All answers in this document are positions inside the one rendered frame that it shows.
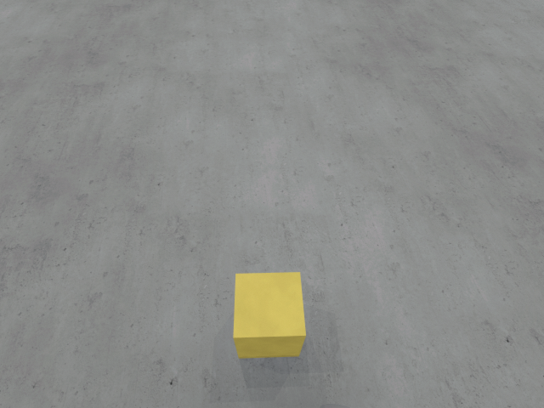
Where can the carton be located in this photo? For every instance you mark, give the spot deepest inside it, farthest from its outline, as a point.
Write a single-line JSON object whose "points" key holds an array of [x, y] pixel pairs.
{"points": [[268, 317]]}

